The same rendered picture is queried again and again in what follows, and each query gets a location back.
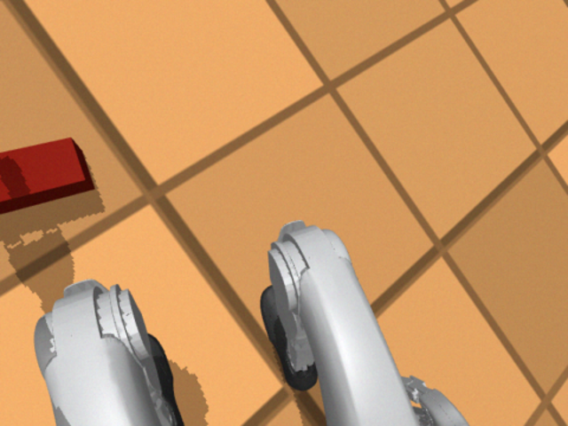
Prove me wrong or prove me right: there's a right robot foot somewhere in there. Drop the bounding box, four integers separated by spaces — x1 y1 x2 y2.
260 285 318 391

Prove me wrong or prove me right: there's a left robot foot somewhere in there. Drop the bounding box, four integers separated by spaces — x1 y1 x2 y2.
148 334 185 426

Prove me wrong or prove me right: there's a right robot hand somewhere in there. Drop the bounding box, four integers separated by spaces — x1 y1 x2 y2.
401 375 469 426

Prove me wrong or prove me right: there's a carton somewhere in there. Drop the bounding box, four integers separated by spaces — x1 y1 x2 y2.
0 138 95 215

